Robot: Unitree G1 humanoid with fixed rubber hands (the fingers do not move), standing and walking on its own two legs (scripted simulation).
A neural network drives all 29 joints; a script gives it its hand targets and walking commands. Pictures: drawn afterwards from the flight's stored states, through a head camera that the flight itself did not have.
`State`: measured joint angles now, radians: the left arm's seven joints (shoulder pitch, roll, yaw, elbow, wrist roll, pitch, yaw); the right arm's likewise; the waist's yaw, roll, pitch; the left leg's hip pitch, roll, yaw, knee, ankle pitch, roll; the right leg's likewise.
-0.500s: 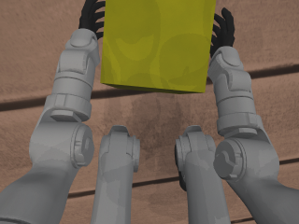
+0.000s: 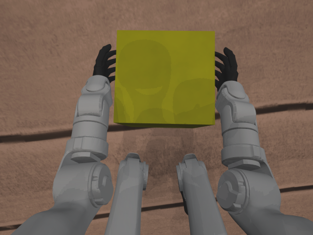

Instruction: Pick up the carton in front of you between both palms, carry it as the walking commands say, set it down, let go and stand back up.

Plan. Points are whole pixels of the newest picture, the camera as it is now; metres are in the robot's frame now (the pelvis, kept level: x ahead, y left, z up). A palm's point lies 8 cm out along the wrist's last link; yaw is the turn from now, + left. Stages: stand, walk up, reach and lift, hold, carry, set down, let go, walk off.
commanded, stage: reach and lift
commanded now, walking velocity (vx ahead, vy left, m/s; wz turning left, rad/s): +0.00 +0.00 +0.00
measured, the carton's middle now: (163, 90) +0.48 +0.01 -0.13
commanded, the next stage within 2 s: none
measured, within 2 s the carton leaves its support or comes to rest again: neither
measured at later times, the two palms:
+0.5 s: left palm (74, 67) +0.43 +0.16 +0.09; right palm (271, 67) +0.44 -0.14 +0.10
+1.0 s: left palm out of the picture +0.38 +0.15 +0.25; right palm out of the picture +0.40 -0.14 +0.26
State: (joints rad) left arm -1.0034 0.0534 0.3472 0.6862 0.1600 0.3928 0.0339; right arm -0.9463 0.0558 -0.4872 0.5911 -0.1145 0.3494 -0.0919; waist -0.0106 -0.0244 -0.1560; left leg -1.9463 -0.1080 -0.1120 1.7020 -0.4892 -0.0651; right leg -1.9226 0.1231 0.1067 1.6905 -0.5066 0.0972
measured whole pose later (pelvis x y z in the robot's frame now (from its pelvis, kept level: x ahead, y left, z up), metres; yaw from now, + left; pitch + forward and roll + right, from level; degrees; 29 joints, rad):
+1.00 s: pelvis +0.10 -0.01 +0.25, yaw +2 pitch +6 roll +0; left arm -0.20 -0.14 0.24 0.41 0.19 0.47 0.04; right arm -0.24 0.15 -0.25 0.43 -0.18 0.46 -0.04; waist -0.01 0.00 -0.13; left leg -0.38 -0.05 -0.16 0.57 -0.28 -0.02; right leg -0.37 0.05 0.15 0.57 -0.29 0.02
